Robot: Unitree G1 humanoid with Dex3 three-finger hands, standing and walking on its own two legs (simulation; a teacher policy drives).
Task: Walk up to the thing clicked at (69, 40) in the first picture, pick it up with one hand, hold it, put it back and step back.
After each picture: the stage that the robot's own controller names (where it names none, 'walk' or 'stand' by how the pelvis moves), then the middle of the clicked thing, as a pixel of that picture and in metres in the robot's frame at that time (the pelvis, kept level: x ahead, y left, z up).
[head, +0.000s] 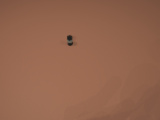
stand; (69, 40) +1.43 +0.17 -0.72
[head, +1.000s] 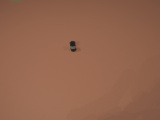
walk; (73, 46) +1.32 +0.22 -0.72
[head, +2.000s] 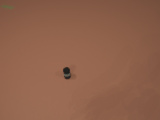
walk; (66, 73) +0.90 +0.24 -0.71
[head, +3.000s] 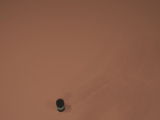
walk; (60, 105) +0.58 +0.20 -0.70
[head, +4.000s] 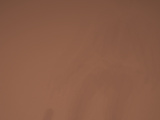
stand; out of the picture +0.39 +0.29 -0.70
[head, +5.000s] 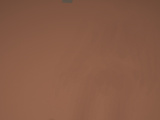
stand; out of the picture +0.35 +0.30 -0.72
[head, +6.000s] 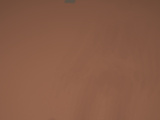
stand; out of the picture +0.35 +0.29 -0.73
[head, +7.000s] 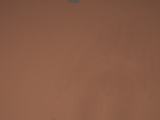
stand; out of the picture +0.35 +0.28 -0.73
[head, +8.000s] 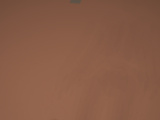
stand; out of the picture +0.35 +0.28 -0.73
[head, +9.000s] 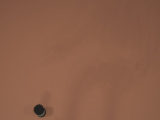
go down; (40, 111) +0.38 +0.28 -0.64
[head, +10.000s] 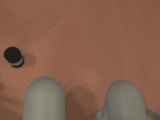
go down; (14, 58) +0.43 +0.31 -0.29
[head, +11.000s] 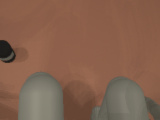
close in; (4, 52) +0.42 +0.33 -0.27
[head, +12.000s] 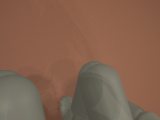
close in; out of the picture +0.39 +0.36 -0.21
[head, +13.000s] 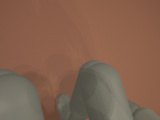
close; out of the picture +0.39 +0.36 -0.22
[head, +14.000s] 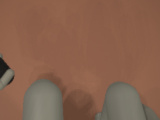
lift; out of the picture +0.33 +0.30 -0.07
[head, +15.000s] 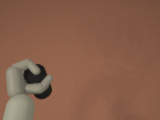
hold; (39, 82) +0.34 +0.17 +0.04
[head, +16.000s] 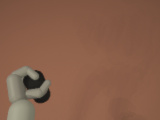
hold; (38, 87) +0.33 +0.18 +0.00
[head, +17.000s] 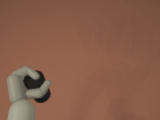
hold; (38, 87) +0.34 +0.18 +0.00
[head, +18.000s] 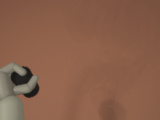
crouch; (26, 82) +0.36 +0.21 -0.05
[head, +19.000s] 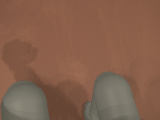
lower; out of the picture +0.45 +0.33 -0.11
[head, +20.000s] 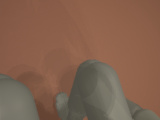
lower; out of the picture +0.39 +0.36 -0.22
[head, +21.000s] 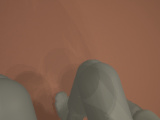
lower; out of the picture +0.39 +0.37 -0.22
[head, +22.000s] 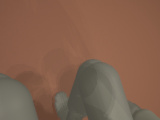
lower; out of the picture +0.39 +0.37 -0.22
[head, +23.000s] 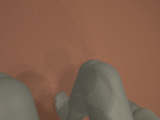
lower; out of the picture +0.39 +0.37 -0.22
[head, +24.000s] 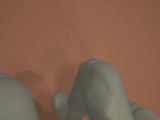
open; out of the picture +0.39 +0.37 -0.22
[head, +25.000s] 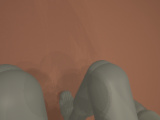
rise; out of the picture +0.38 +0.35 -0.22
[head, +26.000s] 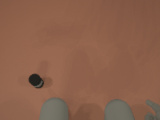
walk; (36, 81) +0.42 +0.28 -0.48
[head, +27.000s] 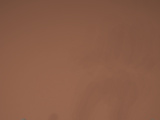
stand; out of the picture +0.37 +0.26 -0.66
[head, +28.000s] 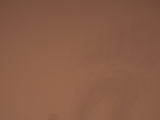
stand; out of the picture +0.37 +0.27 -0.67
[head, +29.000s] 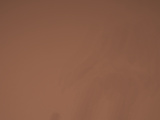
stand; out of the picture +0.37 +0.27 -0.70
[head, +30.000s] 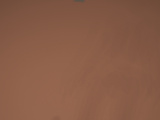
stand; out of the picture +0.37 +0.28 -0.72
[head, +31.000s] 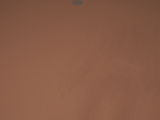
stand; out of the picture +0.35 +0.28 -0.73
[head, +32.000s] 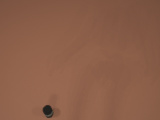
walk; (48, 111) +0.41 +0.24 -0.69
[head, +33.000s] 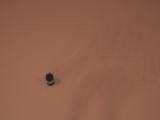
walk; (50, 79) +0.69 +0.27 -0.71
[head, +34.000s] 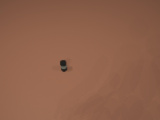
stand; (63, 65) +1.04 +0.27 -0.70
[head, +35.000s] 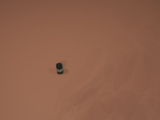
stand; (59, 68) +0.97 +0.26 -0.72
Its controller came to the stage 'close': yes
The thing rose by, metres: 0.71
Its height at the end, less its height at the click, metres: +0.00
